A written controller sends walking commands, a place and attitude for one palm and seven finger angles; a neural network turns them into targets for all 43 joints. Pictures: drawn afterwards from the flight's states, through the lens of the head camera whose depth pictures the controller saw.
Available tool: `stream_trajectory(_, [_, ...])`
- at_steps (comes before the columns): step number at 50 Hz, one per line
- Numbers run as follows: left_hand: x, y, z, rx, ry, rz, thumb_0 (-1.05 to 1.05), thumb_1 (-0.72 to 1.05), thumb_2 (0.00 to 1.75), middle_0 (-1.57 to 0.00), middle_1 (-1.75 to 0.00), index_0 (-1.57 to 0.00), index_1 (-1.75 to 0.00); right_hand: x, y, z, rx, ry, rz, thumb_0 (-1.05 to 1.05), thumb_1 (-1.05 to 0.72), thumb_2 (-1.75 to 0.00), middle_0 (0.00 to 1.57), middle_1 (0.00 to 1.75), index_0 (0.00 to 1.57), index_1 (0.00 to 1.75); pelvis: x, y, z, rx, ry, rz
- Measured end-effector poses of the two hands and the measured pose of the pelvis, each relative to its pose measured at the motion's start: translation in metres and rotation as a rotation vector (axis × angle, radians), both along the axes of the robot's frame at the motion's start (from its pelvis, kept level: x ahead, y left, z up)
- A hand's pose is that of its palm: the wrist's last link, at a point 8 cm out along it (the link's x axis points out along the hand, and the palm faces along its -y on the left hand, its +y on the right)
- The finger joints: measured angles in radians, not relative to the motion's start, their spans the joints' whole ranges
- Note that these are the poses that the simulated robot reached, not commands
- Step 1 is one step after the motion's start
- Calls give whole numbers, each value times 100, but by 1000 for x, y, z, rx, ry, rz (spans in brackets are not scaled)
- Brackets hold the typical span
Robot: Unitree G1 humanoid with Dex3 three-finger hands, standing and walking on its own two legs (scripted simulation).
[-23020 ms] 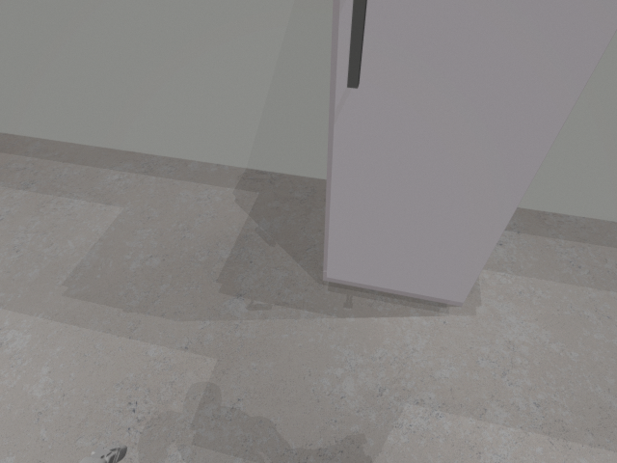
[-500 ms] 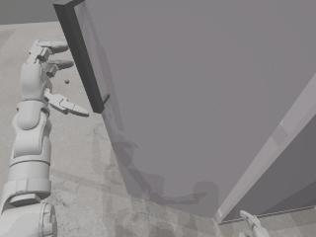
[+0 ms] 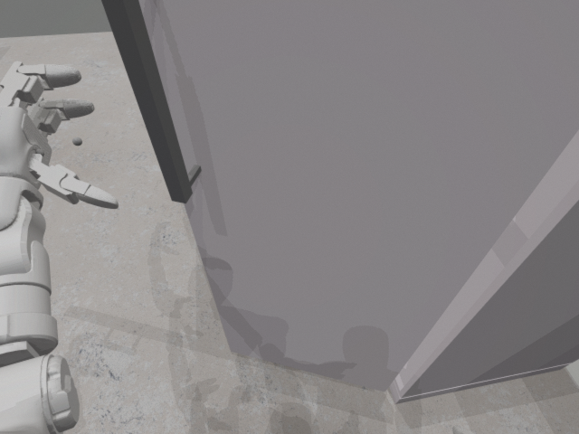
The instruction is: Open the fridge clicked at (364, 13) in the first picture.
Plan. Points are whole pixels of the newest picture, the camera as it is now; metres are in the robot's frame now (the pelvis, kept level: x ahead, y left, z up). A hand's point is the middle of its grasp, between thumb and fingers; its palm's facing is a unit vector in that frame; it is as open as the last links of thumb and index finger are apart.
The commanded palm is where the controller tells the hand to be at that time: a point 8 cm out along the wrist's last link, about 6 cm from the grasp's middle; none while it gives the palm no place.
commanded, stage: slip the hand off the handle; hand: left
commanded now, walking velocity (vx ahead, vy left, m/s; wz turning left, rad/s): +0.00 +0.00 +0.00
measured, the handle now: (166, 108) +0.44 +0.18 +0.24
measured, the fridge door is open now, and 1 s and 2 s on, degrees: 66 66 66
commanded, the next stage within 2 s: draw the hand back to the body in 0.62 s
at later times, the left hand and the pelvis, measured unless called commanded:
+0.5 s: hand (34, 198) +0.30 +0.28 +0.22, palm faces +0.23 -0.96 -0.17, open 14.7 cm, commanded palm +0.25 +0.31 +0.22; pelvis +0.00 +0.00 +0.00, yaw +1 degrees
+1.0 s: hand (33, 234) +0.26 +0.26 +0.22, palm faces +0.05 -1.00 -0.08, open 14.7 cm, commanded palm +0.21 +0.31 +0.21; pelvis +0.00 -0.01 +0.01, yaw +2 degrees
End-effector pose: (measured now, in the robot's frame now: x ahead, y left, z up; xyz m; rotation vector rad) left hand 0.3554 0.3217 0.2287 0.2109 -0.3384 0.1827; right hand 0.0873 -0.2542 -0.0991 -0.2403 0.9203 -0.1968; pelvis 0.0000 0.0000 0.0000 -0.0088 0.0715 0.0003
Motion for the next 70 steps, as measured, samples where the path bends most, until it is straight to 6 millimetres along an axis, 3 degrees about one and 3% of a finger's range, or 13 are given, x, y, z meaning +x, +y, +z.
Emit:
stream_trajectory(4, [-11,1,-2,5,-17,-17,-1,-56,19,-25,-115,-25,-115,-7,1,0,2,4,-13,1,-90,-90,21,30,20,30,1,3,0,-1,-4,-8])
stream_trajectory(8, [-29,0,-5,-2,-32,-26,-1,-56,19,-25,-115,-25,-115,0,4,2,4,-19,-4,1,-90,-90,21,30,20,30,1,5,1,0,-16,-10])
stream_trajectory(22, [-81,4,-4,5,-32,15,-1,-56,19,-25,-115,-25,-115,77,31,27,26,-245,135,1,-90,-90,21,30,20,30,-4,2,1,-1,-52,18])
stream_trajectory(29, [-106,2,-4,6,-30,16,-1,-56,19,-25,-115,-25,-115,99,39,37,42,-315,184,1,-90,-90,21,30,20,30,-3,-2,2,0,-68,26])
stream_trajectory(35, [-125,5,-6,10,-23,40,-1,-56,19,-25,-115,-26,-115,100,39,37,40,-313,204,1,-90,-90,21,30,20,30,-3,-6,2,0,-79,35])
stream_trajectory(39, [-126,7,-7,-15,-7,36,-1,-56,19,-25,-115,-26,-115,96,36,33,33,-293,201,1,-90,-90,21,30,20,30,-5,-8,2,-1,-86,44])
stream_trajectory(45, [-115,1,-21,-131,252,-68,-1,-56,19,-25,-115,-25,-115,95,32,35,54,-328,173,1,-90,-90,21,30,20,30,-2,-7,6,1,-111,47])
stream_trajectory(52, [-131,-8,-6,-133,229,-127,-1,-55,19,-25,-115,-25,-115,105,37,50,99,-429,191,1,-90,-90,21,30,20,30,1,-8,7,5,-127,33])
stream_trajectory(57, [-149,2,-19,-167,272,-60,-1,-55,20,-25,-115,-25,-115,110,38,56,98,-448,214,1,-90,-90,21,30,20,30,-2,-9,6,3,-136,38])
stream_trajectory(63, [-167,0,-32,-155,281,-51,-1,-52,21,-25,-113,-25,-113,112,39,60,68,-461,236,1,-90,-90,21,30,20,30,-6,-9,6,0,-150,47])
stream_trajectory(66, [-175,1,-24,-15,203,124,-1,-47,24,-25,-109,-25,-110,109,41,60,52,-454,266,1,-90,-90,21,30,20,30,-9,-9,6,-7,-146,51])
stream_trajectory(70, [-189,1,-28,47,107,297,-1,-36,29,-24,-103,-24,-104,98,42,51,46,-392,258,1,-90,-90,21,30,20,30,-12,-6,7,-5,-142,42])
